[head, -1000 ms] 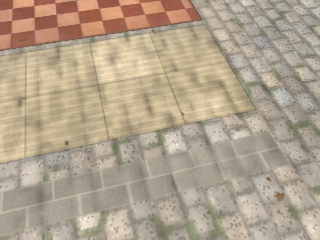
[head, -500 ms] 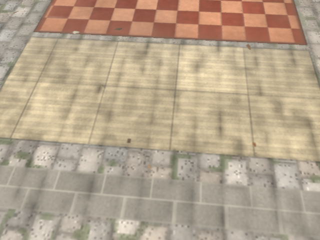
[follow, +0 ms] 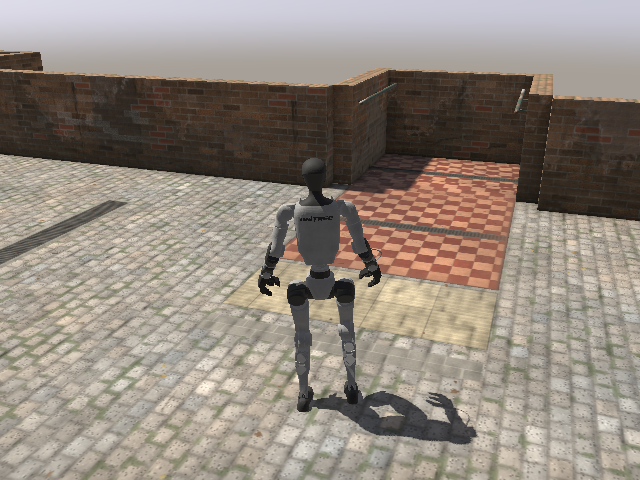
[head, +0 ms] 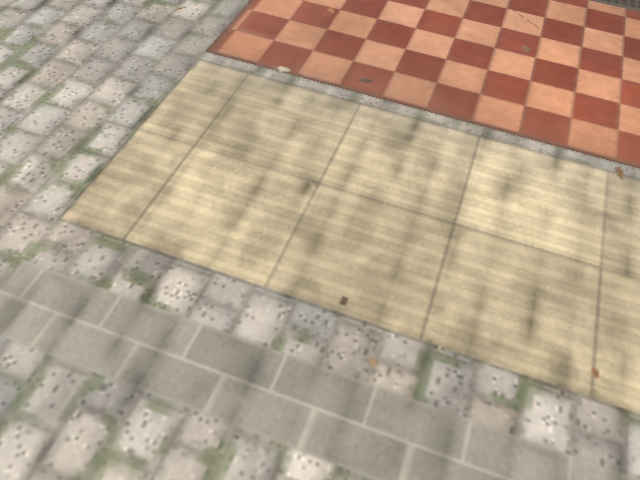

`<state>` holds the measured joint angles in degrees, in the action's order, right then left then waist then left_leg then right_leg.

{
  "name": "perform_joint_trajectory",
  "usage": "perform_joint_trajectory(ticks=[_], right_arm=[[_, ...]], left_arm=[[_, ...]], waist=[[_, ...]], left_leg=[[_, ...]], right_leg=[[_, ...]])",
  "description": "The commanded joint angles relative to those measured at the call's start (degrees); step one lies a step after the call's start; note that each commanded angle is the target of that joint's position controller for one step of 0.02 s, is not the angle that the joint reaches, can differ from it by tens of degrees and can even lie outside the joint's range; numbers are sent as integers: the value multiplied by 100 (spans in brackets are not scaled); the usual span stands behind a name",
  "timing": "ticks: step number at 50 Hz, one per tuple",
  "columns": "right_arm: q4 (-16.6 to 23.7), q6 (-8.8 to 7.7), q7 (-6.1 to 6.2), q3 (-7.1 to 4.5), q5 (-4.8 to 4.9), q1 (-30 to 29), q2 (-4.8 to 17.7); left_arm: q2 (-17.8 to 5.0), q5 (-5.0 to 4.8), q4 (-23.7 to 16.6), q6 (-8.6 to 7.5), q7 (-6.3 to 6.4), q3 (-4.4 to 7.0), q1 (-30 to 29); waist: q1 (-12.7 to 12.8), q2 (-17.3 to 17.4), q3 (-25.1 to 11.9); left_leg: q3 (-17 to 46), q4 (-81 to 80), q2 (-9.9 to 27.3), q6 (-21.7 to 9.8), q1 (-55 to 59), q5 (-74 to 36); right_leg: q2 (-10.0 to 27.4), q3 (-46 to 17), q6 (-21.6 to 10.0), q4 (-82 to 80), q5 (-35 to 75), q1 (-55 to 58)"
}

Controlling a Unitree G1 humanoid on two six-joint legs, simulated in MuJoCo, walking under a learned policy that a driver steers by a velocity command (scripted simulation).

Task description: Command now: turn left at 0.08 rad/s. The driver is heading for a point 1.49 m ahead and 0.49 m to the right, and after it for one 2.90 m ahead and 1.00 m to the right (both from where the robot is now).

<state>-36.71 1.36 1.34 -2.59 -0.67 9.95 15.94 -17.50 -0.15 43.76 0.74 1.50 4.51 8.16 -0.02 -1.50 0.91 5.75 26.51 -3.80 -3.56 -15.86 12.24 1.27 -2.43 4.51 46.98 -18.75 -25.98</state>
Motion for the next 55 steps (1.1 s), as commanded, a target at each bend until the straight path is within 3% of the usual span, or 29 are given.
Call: perform_joint_trajectory(ticks=[1,4,5,6,7,9,11,13,15,16,17,18,19,20,21,25,28,30,31,32,33,34,36,37,40,44,48,52,55], right_arm=[[208,-85,-53,-107,-62,-32,585],[1,-154,-109,-68,-26,12,575],[-18,-203,-93,-85,-73,141,636],[-15,-253,-90,-137,-143,406,753],[21,-271,-50,-137,-151,278,699],[97,-215,46,-190,-84,-84,689],[163,-109,80,-230,-49,-49,599],[210,-85,59,-272,-41,17,520],[221,-89,28,-342,-35,145,562],[213,-87,21,-388,-38,249,659],[209,-89,18,-434,-50,370,824],[255,-118,33,-443,-66,285,899],[316,-178,59,-404,-89,345,837],[351,-222,81,-381,-83,230,812],[367,-241,88,-392,-25,-22,840],[297,-131,106,-472,22,-165,1013],[205,-82,83,-519,139,-1,1118],[123,-97,50,-487,242,76,992],[40,-119,14,-430,139,365,750],[354,-123,-14,-270,-214,261,370],[495,-158,37,-343,-83,-383,673],[478,-136,73,-389,79,-525,832],[284,-86,172,-431,6,-387,875],[248,-69,185,-448,-28,-277,884],[144,-93,134,-403,20,-146,688],[197,-128,117,-331,33,-474,541],[209,-201,46,-324,75,-614,555],[156,-282,-53,-316,119,-477,583],[63,-356,-144,-290,85,-162,483]], left_arm=[[-310,-14,-349,-91,-79,7,-136],[-353,28,-324,-138,-134,-28,0],[-646,81,-407,-151,-108,13,-5],[-1082,58,-476,-142,-82,106,-63],[-1081,-41,-434,-126,-104,149,-101],[-824,-43,-487,-130,-115,103,-119],[-815,-42,-578,-146,-103,106,-130],[-813,-54,-667,-121,-73,119,-88],[-753,-82,-814,-73,-54,117,-158],[-665,-96,-890,-53,-51,99,-176],[-575,-95,-950,-30,-60,77,-134],[-545,-60,-988,-12,-80,86,-56],[-695,-45,-1037,15,-99,156,-161],[-742,-89,-1015,61,-111,214,-103],[-627,-122,-982,115,-112,192,-11],[-286,-127,-1138,170,-226,41,-202],[-428,-155,-1230,187,-330,105,-91],[-511,-109,-1103,216,-305,199,354],[-871,-96,-1110,201,-236,325,569],[-1643,-12,-1323,153,-143,455,658],[-1505,209,-1355,1,-234,387,831],[-1366,216,-1313,-112,-266,326,634],[-998,-18,-1306,-132,-181,224,129],[-949,-58,-1325,-96,-138,187,-59],[-879,-3,-1328,-56,-46,151,-12],[-963,-39,-1281,-3,34,196,157],[-1043,-23,-1315,55,18,238,132],[-941,-10,-1307,102,-36,183,66],[-781,-76,-1290,142,-24,100,-75]], waist=[[-150,978,-570],[44,728,-350],[-55,480,-428],[-350,-116,-466],[-299,-591,-463],[-142,-771,-390],[-136,-872,-336],[-126,-725,-403],[-136,-273,-413],[-127,190,-401],[-123,796,-387],[-79,1337,-430],[-184,1137,-426],[-93,695,-396],[38,519,-299],[-102,941,-363],[-120,1108,-617],[83,931,-695],[75,116,-689],[-74,-1728,-662],[480,-1155,-1156],[352,-689,-830],[67,-343,-516],[-63,-398,-506],[-102,-469,-722],[56,-546,-653],[135,-698,-539],[180,-788,-693],[-92,-681,-694]], left_leg=[[1083,-583,1473,-944,430,-1425],[902,-423,1221,-575,197,-983],[787,-214,1012,-311,162,-593],[411,73,594,-100,45,-176],[-93,256,261,129,146,-61],[-402,659,196,267,260,-34],[-450,780,204,221,193,1],[-455,736,252,134,287,39],[-264,398,520,-24,508,-47],[93,57,856,-221,672,-172],[826,-381,1549,-615,861,-605],[1523,-638,2388,-1136,924,-1382],[1846,-716,2849,-1514,942,-2132],[1628,-668,2850,-1532,909,-2403],[1122,-658,2598,-1290,853,-2233],[-307,-541,1902,-834,640,-2239],[-507,-218,2044,-711,850,-2127],[-854,426,1894,-299,481,-1427],[-1326,1438,1540,177,-347,-446],[-1478,3403,731,795,-2228,2777],[-367,4316,430,823,-2480,2968],[-184,4575,527,759,-2587,2498],[-87,4238,680,722,-2584,1537],[-101,4155,640,759,-2297,1232],[-136,3905,451,837,-1985,768],[-33,2725,351,906,-1901,641],[23,1923,224,863,-1410,830],[-95,1286,237,746,-797,927],[-239,-339,279,513,198,-204]], right_leg=[[150,52,-46,-786,-29,630],[74,102,-260,-2398,1333,1495],[376,-284,-384,-2284,2280,1710],[656,-564,-621,-1933,3078,1731],[649,-736,-886,-1995,2535,1378],[746,-1185,-1044,-2262,1979,1006],[768,-1427,-1117,-2221,1873,876],[676,-1503,-1106,-2080,1688,723],[369,-1242,-910,-1665,1356,355],[86,-889,-714,-1203,1033,35],[-212,-463,-511,-551,535,-354],[-277,-63,-368,362,-902,-640],[-82,-158,-283,1547,-1714,-947],[21,-282,-238,2167,-1716,-1076],[179,-308,-206,2029,-1421,-1095],[179,336,-143,579,-660,-221],[-24,658,-272,-604,-193,394],[-328,826,-536,-1804,707,1332],[50,35,-810,-2236,2020,2178],[1803,-2481,-1751,-2276,4448,2967],[2237,-3081,-2628,-2567,4126,2526],[1924,-2573,-2459,-2653,3520,2320],[1353,-1949,-1871,-2619,2723,2013],[1173,-1746,-1779,-2644,2780,1731],[956,-1616,-1770,-2669,2745,1720],[844,-1886,-1742,-2661,1973,1867],[779,-2305,-1768,-2634,1417,1580],[799,-2507,-1757,-2366,2082,1642],[533,-2422,-1455,-2071,2209,1439]])
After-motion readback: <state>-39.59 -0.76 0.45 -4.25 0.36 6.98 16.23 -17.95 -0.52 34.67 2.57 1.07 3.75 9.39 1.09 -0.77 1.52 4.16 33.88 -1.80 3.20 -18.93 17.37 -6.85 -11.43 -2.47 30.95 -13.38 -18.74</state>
